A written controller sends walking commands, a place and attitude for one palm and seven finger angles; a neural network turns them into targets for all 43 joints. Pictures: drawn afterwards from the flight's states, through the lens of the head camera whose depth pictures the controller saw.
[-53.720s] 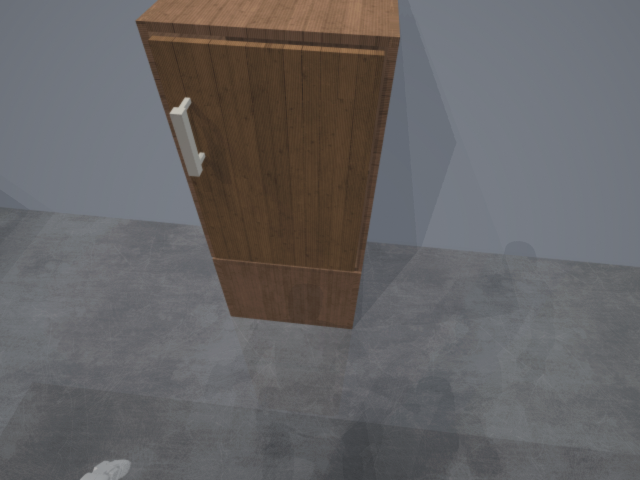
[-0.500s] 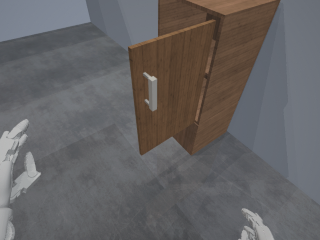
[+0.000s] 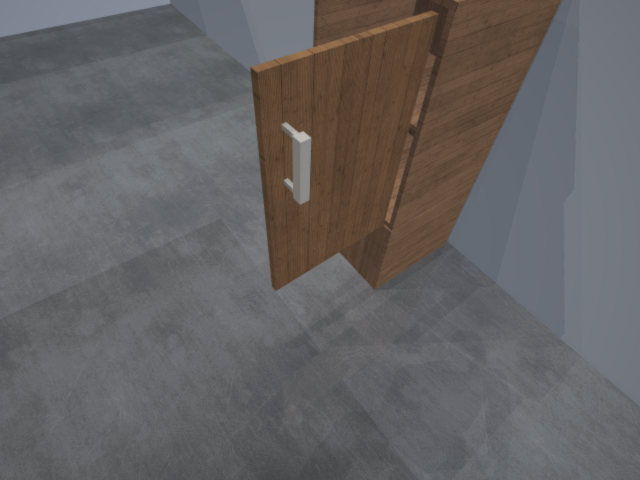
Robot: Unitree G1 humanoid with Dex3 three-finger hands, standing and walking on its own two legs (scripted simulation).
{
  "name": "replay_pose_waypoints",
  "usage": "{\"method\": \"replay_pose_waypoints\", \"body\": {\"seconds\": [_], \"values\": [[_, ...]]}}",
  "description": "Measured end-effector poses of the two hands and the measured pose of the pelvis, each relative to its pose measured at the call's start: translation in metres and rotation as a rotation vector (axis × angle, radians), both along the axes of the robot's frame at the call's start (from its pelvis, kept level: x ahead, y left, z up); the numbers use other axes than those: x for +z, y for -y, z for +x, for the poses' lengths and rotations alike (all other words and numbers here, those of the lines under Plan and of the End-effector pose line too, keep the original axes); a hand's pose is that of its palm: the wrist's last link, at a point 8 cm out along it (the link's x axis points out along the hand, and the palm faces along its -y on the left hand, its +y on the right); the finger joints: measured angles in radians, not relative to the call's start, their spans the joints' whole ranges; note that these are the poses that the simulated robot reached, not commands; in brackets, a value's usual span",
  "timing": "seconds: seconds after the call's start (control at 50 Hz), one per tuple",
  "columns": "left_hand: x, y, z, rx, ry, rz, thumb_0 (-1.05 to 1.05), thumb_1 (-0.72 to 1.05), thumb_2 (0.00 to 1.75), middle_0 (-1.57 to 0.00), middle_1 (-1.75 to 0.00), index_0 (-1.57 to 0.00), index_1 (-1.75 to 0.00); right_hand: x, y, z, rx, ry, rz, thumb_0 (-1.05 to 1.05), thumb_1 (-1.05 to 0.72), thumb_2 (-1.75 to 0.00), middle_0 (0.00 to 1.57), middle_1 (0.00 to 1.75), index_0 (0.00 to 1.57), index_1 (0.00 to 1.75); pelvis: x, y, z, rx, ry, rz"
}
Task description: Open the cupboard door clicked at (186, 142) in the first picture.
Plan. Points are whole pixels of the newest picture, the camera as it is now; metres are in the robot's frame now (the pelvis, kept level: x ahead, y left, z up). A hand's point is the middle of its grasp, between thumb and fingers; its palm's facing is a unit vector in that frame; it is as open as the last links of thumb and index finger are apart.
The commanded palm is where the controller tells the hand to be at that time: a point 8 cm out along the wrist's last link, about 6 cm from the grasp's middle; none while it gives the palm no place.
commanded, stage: let the arm hang, fingers relaxed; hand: left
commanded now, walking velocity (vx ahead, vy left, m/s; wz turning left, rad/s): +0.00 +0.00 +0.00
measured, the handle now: (294, 164) +0.60 +0.09 +0.02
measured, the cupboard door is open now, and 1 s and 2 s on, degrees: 92 92 92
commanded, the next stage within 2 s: look to check the result in 0.56 s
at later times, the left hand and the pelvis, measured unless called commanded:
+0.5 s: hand out of the picture +0.08 +0.20 -0.16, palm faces -0.02 -0.96 -0.27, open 7.3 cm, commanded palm none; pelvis +0.02 +0.00 +0.00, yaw -1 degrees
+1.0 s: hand out of the picture +0.07 +0.22 -0.16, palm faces -0.02 -0.95 -0.30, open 7.4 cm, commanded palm none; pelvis +0.03 -0.01 +0.01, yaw -1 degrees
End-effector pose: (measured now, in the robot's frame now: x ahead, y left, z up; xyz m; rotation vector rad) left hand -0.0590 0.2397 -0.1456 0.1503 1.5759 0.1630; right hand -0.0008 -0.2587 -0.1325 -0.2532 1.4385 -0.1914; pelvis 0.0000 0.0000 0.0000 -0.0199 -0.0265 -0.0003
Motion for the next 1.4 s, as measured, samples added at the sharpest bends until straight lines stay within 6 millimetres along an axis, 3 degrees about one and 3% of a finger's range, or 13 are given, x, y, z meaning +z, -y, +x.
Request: {"method": "replay_pose_waypoints", "body": {"seconds": [0.1, 0.22, 0.38, 0.5, 0.7, 0.98, 1.2, 1.4], "values": [[0.01, -0.02, 0.012, -0.013, 0.03, 0.072, 0.01, 0.91, 0.9, -0.21, -0.3, -0.2, -0.3, -0.01, -0.014, 0.009, -0.009, 0.03, 0.053, 0.01, -0.91, -0.9, 0.2, 0.3, 0.2, 0.3, 0.0, 0.001, 0.002, -0.004, 0.006, 0.003], [0.017, -0.031, 0.054, -0.045, 0.138, 0.118, 0.01, 0.91, 0.9, -0.2, -0.3, -0.2, -0.3, -0.016, -0.02, 0.028, -0.006, 0.088, 0.088, 0.01, -0.91, -0.9, 0.2, 0.3, 0.2, 0.3, 0.001, 0.001, 0.005, -0.009, 0.01, 0.01], [0.02, -0.022, 0.112, -0.085, 0.276, 0.103, 0.0, 0.91, 0.9, -0.2, -0.3, -0.2, -0.3, -0.011, -0.01, 0.05, 0.002, 0.139, 0.071, 0.01, -0.91, -0.9, 0.2, 0.3, 0.2, 0.3, 0.002, 0.003, 0.012, -0.011, 0.011, 0.016], [0.018, -0.012, 0.135, -0.1, 0.314, 0.075, 0.0, 0.91, 0.9, -0.2, -0.3, -0.2, -0.3, -0.005, 0.003, 0.057, 0.002, 0.144, 0.038, 0.01, -0.91, -0.9, 0.2, 0.3, 0.2, 0.3, 0.003, 0.005, 0.018, -0.012, 0.008, 0.017], [0.015, -0.01, 0.136, -0.099, 0.277, 0.068, 0.0, 0.91, 0.9, -0.21, -0.3, -0.2, -0.3, 0.001, 0.017, 0.061, 0.003, 0.125, 0.003, 0.01, -0.91, -0.9, 0.2, 0.3, 0.2, 0.3, 0.004, 0.008, 0.025, -0.016, 0.006, 0.017], [0.019, -0.021, 0.121, -0.083, 0.212, 0.102, 0.0, 0.91, 0.9, -0.21, -0.3, -0.2, -0.3, -0.001, 0.015, 0.075, 0.016, 0.125, 0.015, 0.01, -0.91, -0.9, 0.2, 0.3, 0.2, 0.3, 0.005, 0.009, 0.032, -0.018, 0.003, 0.019], [0.02, -0.021, 0.13, -0.089, 0.234, 0.104, 0.0, 0.91, 0.9, -0.21, -0.3, -0.2, -0.3, 0.001, 0.017, 0.088, 0.022, 0.15, 0.015, 0.01, -0.91, -0.9, 0.2, 0.3, 0.2, 0.3, 0.006, 0.009, 0.036, -0.019, 0.004, 0.021], [0.019, -0.018, 0.141, -0.1, 0.25, 0.093, 0.0, 0.91, 0.9, -0.21, -0.3, -0.2, -0.3, 0.003, 0.02, 0.087, 0.015, 0.146, 0.003, 0.01, -0.91, -0.9, 0.2, 0.3, 0.2, 0.3, 0.006, 0.01, 0.039, -0.023, 0.001, 0.022]]}}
